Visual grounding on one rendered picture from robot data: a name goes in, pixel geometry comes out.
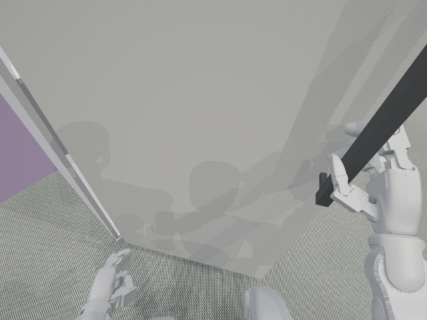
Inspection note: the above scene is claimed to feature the handle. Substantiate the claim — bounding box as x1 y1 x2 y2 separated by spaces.
316 44 427 207

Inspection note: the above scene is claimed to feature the right robot thigh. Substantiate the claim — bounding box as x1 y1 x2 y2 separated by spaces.
244 286 293 320

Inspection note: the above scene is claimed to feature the robot left forearm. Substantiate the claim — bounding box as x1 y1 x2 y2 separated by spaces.
75 300 111 320

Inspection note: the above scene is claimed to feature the robot right forearm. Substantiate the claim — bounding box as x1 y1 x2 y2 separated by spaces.
364 233 427 320

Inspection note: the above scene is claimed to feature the fridge door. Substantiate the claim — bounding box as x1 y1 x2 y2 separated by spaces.
0 0 427 279

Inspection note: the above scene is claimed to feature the robot right hand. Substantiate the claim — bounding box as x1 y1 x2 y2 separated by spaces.
327 122 422 236

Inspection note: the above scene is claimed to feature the robot left hand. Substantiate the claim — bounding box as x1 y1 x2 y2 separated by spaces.
87 248 137 312

